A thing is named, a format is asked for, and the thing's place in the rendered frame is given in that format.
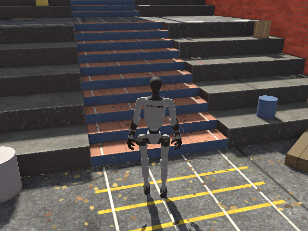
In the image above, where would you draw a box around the humanoid robot torso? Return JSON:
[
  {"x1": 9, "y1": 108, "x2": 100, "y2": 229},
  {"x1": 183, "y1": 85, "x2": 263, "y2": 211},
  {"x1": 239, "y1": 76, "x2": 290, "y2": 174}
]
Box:
[{"x1": 144, "y1": 96, "x2": 166, "y2": 144}]

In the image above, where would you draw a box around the left robot shin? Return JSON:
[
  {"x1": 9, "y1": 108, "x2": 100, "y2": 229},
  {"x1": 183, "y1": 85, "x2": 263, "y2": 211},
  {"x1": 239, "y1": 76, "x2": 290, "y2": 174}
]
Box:
[{"x1": 141, "y1": 158, "x2": 149, "y2": 188}]

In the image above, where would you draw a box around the right robot forearm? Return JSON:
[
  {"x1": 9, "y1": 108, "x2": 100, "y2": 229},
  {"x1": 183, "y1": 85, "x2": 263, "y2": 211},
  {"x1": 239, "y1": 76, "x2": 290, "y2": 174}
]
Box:
[{"x1": 172, "y1": 118, "x2": 181, "y2": 139}]

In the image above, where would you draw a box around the left robot forearm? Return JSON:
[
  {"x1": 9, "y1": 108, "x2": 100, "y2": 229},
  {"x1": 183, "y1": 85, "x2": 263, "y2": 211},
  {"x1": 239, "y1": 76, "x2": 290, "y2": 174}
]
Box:
[{"x1": 128, "y1": 117, "x2": 138, "y2": 139}]

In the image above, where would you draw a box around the left robot hand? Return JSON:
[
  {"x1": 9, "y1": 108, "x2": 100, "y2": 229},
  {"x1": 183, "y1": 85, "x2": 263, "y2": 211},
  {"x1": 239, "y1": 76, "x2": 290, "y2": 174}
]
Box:
[{"x1": 127, "y1": 138, "x2": 138, "y2": 150}]

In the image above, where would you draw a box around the right robot upper arm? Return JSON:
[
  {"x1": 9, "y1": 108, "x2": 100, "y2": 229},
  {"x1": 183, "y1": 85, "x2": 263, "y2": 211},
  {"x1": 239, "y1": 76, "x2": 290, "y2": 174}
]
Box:
[{"x1": 166, "y1": 98, "x2": 177, "y2": 125}]

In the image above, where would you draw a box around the right robot hand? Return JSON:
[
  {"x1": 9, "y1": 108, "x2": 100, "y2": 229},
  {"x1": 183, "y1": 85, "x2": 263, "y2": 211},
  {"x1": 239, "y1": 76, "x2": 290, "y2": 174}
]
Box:
[{"x1": 171, "y1": 138, "x2": 182, "y2": 150}]

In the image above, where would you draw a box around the left robot upper arm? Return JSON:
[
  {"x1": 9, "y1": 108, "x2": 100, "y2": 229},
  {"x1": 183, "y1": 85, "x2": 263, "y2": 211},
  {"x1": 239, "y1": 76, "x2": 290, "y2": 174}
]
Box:
[{"x1": 133, "y1": 97, "x2": 145, "y2": 124}]

